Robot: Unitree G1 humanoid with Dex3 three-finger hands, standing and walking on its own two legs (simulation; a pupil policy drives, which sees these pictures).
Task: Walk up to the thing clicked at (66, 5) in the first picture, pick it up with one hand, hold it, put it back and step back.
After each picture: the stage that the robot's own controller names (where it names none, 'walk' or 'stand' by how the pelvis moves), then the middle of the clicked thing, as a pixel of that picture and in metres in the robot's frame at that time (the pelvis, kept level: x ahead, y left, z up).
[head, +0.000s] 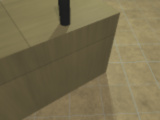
stand; (64, 4) +0.89 +0.13 +0.04
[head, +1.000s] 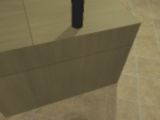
rise first; (77, 6) +0.82 +0.10 +0.06
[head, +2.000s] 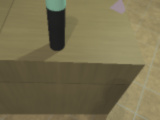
rise first; (56, 24) +0.55 +0.18 +0.07
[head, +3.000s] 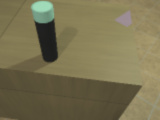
stand; (47, 35) +0.51 +0.17 +0.08
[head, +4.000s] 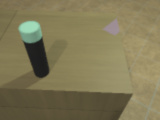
stand; (36, 52) +0.47 +0.20 +0.04
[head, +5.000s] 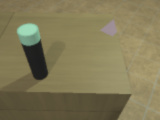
stand; (35, 55) +0.47 +0.20 +0.04
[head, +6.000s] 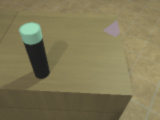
stand; (37, 54) +0.47 +0.20 +0.04
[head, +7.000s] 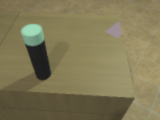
stand; (38, 55) +0.47 +0.20 +0.04
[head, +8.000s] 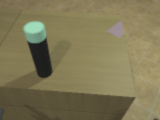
rise first; (40, 53) +0.47 +0.20 +0.04
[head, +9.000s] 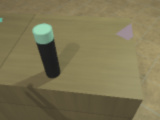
go down; (48, 54) +0.48 +0.19 +0.04
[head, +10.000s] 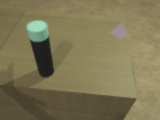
go down; (42, 52) +0.48 +0.18 +0.05
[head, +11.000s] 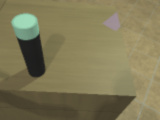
go down; (32, 50) +0.45 +0.18 +0.06
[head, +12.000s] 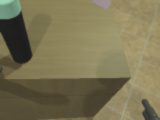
close in; (14, 32) +0.47 +0.18 +0.09
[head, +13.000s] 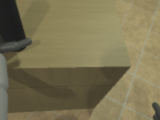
close; (6, 17) +0.50 +0.19 +0.12
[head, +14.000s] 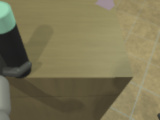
lift; (11, 46) +0.42 +0.20 +0.11
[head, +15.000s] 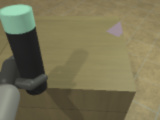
lift; (28, 55) +0.33 +0.16 +0.20
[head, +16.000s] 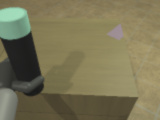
hold; (23, 58) +0.32 +0.17 +0.20
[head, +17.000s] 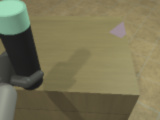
crouch; (22, 52) +0.32 +0.17 +0.22
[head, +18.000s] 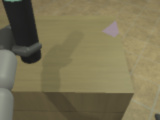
crouch; (23, 25) +0.43 +0.17 +0.23
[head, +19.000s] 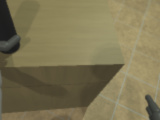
lower; out of the picture +0.50 +0.20 +0.11
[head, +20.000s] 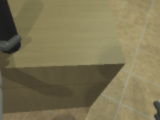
lower; out of the picture +0.49 +0.19 +0.12
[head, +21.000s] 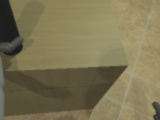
lower; (1, 19) +0.49 +0.19 +0.12
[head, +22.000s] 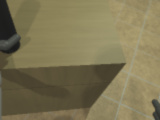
lower; out of the picture +0.50 +0.20 +0.12
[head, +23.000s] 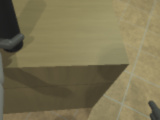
loosen; (2, 16) +0.50 +0.19 +0.13
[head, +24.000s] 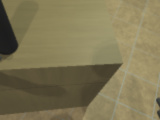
withdraw; out of the picture +0.49 +0.19 +0.12
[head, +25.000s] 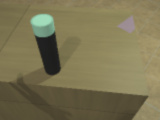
sink last; (48, 48) +0.46 +0.17 +0.08
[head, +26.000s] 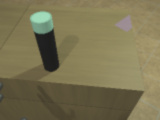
stand; (47, 45) +0.49 +0.18 +0.08
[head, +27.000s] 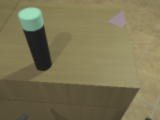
stand; (38, 43) +0.48 +0.19 +0.09
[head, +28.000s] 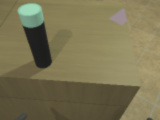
stand; (37, 40) +0.48 +0.19 +0.10
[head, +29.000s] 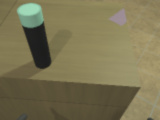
stand; (37, 40) +0.48 +0.19 +0.10
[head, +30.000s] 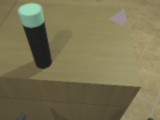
stand; (38, 40) +0.48 +0.19 +0.10
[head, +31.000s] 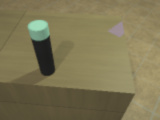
stand; (43, 51) +0.49 +0.18 +0.05
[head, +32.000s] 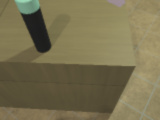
walk; (36, 26) +0.54 +0.21 +0.07
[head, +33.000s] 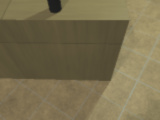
walk; out of the picture +0.82 +0.18 +0.06
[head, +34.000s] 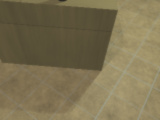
stand; out of the picture +1.11 +0.16 +0.06
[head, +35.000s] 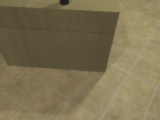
stand; out of the picture +1.10 +0.16 +0.04
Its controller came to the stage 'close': yes
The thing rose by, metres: 0.19
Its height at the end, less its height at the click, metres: +0.00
